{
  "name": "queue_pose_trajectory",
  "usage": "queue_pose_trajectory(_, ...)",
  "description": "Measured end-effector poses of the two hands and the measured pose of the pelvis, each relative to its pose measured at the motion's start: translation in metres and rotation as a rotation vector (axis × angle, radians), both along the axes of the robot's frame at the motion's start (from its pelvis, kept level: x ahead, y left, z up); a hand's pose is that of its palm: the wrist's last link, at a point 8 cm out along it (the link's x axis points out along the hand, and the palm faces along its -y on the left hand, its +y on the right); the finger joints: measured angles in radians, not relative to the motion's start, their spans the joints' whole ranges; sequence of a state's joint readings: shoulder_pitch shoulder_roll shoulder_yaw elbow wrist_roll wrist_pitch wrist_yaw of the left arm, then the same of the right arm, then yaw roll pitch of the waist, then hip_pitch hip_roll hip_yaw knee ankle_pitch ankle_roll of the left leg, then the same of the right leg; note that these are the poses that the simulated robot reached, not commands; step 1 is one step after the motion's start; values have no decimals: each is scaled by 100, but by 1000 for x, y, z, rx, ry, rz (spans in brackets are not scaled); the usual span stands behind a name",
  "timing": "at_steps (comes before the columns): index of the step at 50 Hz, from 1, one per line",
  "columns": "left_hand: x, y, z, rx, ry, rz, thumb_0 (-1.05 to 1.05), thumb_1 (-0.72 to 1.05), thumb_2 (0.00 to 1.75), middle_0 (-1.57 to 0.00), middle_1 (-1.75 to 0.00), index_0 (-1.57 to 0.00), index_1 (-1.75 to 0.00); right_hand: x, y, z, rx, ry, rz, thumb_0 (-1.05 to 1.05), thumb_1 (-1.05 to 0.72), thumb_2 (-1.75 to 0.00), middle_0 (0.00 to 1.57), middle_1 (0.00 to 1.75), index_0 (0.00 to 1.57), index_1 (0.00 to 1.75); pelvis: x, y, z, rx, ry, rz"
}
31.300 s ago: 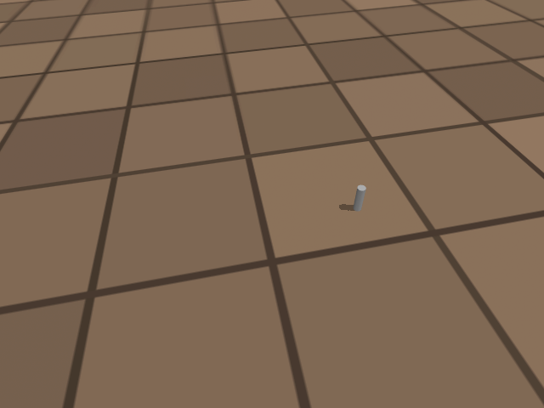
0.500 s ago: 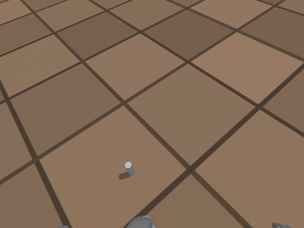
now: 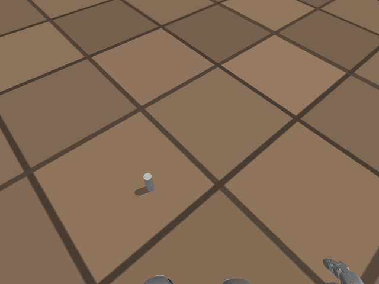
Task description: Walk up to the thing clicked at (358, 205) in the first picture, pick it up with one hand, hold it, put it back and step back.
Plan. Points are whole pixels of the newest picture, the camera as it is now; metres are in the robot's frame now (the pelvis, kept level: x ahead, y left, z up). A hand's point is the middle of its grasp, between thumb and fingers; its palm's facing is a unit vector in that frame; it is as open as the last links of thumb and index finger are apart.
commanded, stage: step back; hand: left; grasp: from the side
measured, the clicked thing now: (149, 182) +0.66 +0.24 -0.69
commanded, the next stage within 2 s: stand in 1.96 s
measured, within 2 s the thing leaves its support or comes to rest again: neither
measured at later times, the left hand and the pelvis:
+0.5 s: hand out of the picture -0.04 +0.25 -0.14, palm faces +0.07 -0.91 -0.40, open 7.4 cm; pelvis -0.16 -0.03 -0.01, yaw +5 degrees
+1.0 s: hand out of the picture -0.27 +0.20 -0.13, palm faces +0.07 -0.89 -0.45, open 7.4 cm; pelvis -0.33 -0.08 +0.00, yaw +4 degrees
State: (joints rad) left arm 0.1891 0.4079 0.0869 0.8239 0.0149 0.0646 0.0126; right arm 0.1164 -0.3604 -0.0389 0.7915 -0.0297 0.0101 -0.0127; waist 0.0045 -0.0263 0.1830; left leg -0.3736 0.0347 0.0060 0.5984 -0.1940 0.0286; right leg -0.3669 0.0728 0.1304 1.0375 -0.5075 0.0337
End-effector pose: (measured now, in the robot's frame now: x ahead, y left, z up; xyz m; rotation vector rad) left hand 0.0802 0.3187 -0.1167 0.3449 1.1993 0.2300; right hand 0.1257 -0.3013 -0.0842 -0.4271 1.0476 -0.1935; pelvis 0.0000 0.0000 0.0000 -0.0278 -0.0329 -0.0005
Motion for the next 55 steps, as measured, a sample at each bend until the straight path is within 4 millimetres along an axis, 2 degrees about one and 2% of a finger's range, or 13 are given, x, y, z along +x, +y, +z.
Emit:
queue_pose_trajectory(6, -52, -23, 0, 24, 10, -14, 1, 90, 89, -20, -30, -20, -30, -44, -34, -22, 20, -17, -24, 1, -90, -90, 20, 30, 21, 31, -46, -22, -14, -8, -9, -16)
queue_pose_trajectory(11, -98, -40, 18, 30, 17, 12, 1, 90, 89, -21, -30, -21, -30, -94, -47, -27, 36, 50, -64, 1, -91, -90, 20, 30, 20, 30, -73, -30, -4, 43, -9, -5)
queue_pose_trajectory(14, -110, -41, 25, 45, 0, 15, 1, 90, 89, -21, -30, -21, -30, -127, -50, -28, 37, 98, -61, 1, -91, -90, 20, 30, 20, 30, -90, -32, 0, 52, 1, 15)
queue_pose_trajectory(19, -114, -35, 25, 62, -89, 7, 1, 90, 89, -21, -30, -21, -30, -177, -46, -34, 23, 196, -35, 1, -91, -90, 20, 30, 20, 30, -121, -32, -3, 43, 13, 62)
queue_pose_trajectory(23, -123, -28, 12, 42, -141, 12, 1, 90, 89, -21, -30, -21, -30, -206, -36, -36, 10, 216, -13, 1, -91, -90, 20, 30, 20, 30, -152, -28, -12, 65, -2, 86)
queue_pose_trajectory(28, -154, -36, 11, 10, -121, 34, 1, 90, 89, -20, -30, -21, -30, -227, -32, -22, 19, 171, 4, 1, -91, -90, 20, 30, 20, 31, -183, -34, -3, 27, -4, 83)
queue_pose_trajectory(34, -208, -51, 8, 6, -76, 16, 1, 90, 89, -20, -30, -21, -30, -231, -48, -13, 5, 58, 25, 1, -90, -90, 20, 30, 21, 31, -224, -48, -3, 12, 6, 43)
queue_pose_trajectory(39, -264, -69, 2, 35, -30, 8, 1, 90, 89, -20, -30, -21, -30, -244, -74, -25, 20, -13, 25, 1, -90, -90, 20, 30, 21, 31, -264, -68, -15, -7, -2, 20)
queue_pose_trajectory(45, -332, -83, 17, 49, 11, 43, 1, 90, 89, -21, -30, -21, -30, -291, -84, -28, 41, 26, 0, 1, -91, -90, 20, 30, 20, 30, -301, -76, -5, 47, 1, 34)
queue_pose_trajectory(50, -365, -75, 24, 75, -28, 69, 1, 90, 89, -21, -30, -21, -30, -343, -85, -37, 39, 127, 30, 1, -91, -90, 20, 30, 20, 30, -328, -77, -5, 42, 7, 79)
queue_pose_trajectory(55, -398, -59, 16, 69, -52, 114, 1, 90, 89, -21, -30, -21, -30, -384, -73, -40, 37, 201, 42, 1, -91, -90, 20, 30, 20, 30, -351, -70, -9, 56, -7, 123)
